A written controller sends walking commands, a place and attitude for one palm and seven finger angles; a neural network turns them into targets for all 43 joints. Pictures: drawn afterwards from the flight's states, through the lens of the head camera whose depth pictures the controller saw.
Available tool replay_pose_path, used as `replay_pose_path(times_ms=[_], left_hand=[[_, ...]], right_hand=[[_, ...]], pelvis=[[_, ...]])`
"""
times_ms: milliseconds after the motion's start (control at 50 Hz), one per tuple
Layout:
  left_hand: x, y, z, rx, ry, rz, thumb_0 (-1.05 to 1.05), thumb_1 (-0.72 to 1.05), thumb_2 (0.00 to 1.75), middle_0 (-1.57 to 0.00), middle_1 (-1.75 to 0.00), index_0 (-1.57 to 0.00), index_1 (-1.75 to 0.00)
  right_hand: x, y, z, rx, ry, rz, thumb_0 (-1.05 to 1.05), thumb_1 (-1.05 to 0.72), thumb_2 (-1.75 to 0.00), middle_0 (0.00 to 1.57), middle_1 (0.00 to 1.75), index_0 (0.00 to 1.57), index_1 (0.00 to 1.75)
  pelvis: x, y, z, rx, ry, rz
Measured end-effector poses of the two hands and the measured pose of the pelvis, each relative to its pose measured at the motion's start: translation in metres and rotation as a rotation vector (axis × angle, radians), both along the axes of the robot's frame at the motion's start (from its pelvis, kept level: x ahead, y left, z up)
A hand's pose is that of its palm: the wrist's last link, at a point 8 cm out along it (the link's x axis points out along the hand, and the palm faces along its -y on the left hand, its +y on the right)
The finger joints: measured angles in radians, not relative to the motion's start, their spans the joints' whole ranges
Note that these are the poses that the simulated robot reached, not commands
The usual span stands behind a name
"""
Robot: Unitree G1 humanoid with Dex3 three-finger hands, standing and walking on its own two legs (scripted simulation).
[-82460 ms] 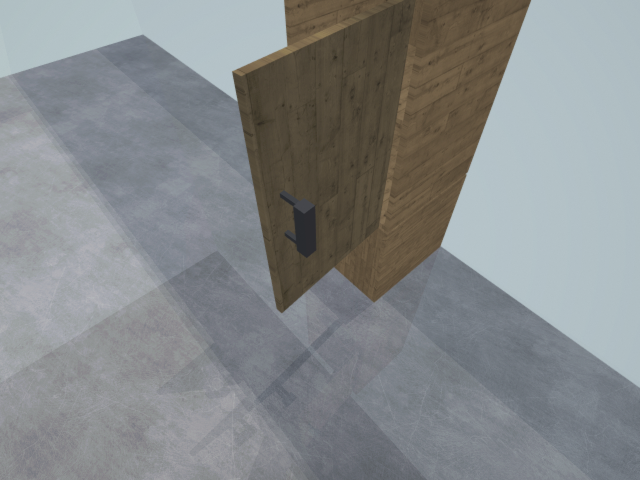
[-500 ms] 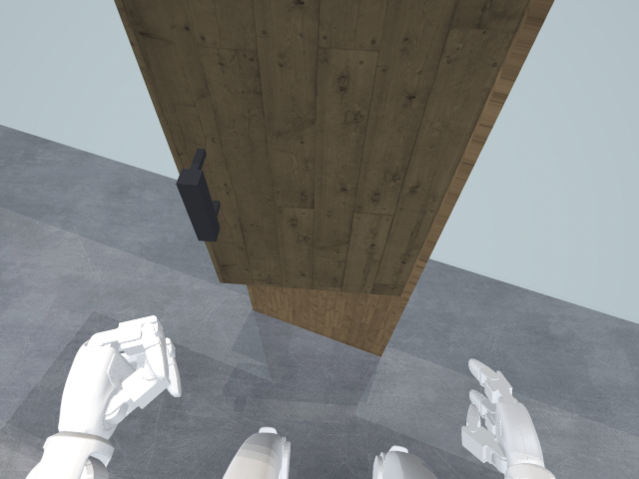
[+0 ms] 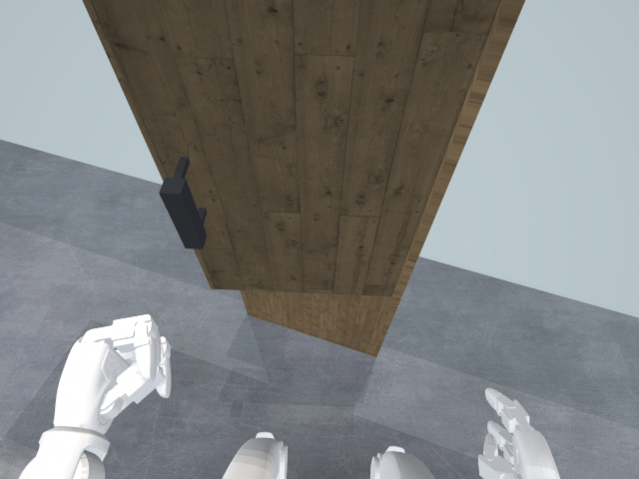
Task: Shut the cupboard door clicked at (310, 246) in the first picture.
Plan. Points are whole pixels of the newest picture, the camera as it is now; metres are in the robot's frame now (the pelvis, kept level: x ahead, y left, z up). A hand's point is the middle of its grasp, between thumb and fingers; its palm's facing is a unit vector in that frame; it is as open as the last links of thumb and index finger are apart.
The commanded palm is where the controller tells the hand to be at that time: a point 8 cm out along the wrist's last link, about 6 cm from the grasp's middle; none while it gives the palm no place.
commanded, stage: raise the hand and make a fist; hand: left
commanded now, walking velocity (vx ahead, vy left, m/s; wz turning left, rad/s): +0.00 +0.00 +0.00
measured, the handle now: (189, 203) +0.46 +0.21 +0.06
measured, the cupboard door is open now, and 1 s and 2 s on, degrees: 16 16 15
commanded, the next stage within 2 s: bring the fist close to the handle in 0.10 s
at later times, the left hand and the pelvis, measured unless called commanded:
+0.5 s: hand (178, 338) +0.26 +0.18 +0.06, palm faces -0.01 -1.00 -0.03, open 3.1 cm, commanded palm +0.24 +0.23 +0.06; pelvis -0.01 -0.01 +0.00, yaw +0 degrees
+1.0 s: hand (201, 291) +0.32 +0.16 +0.06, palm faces +0.00 -1.00 -0.03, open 3.1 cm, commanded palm +0.30 +0.22 +0.06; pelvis +0.00 -0.01 +0.01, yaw +0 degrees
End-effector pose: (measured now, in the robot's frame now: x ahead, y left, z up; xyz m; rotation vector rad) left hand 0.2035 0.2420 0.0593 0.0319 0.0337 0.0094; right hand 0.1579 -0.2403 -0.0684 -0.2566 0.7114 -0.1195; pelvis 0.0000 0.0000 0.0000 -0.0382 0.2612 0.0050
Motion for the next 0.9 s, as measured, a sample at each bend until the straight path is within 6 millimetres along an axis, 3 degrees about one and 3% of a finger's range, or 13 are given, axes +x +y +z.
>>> replay_pose_path(times_ms=[280,560,900], left_hand=[[-0.003,-0.008,0.000,0.004,-0.011,0.003,0.02,0.90,0.90,-1.30,-1.50,-1.30,-1.50],[0.046,-0.017,0.003,-0.007,-0.032,-0.031,0.02,0.90,0.90,-1.30,-1.50,-1.30,-1.50],[0.079,-0.022,0.003,-0.003,-0.049,-0.012,0.02,0.90,0.90,-1.30,-1.50,-1.30,-1.50]], right_hand=[[0.008,0.001,-0.002,0.021,-0.029,0.021,0.02,-0.90,-0.90,0.21,0.30,0.21,0.30],[-0.004,-0.002,-0.007,0.023,0.015,0.003,0.02,-0.90,-0.90,0.21,0.30,0.21,0.30],[-0.018,-0.010,-0.011,0.018,0.100,-0.024,0.02,-0.90,-0.90,0.21,0.30,0.21,0.30]], pelvis=[[-0.004,-0.007,-0.002,0.004,-0.004,0.003],[-0.004,-0.007,0.001,0.008,0.001,-0.001],[-0.001,-0.006,0.007,0.020,0.002,-0.008]])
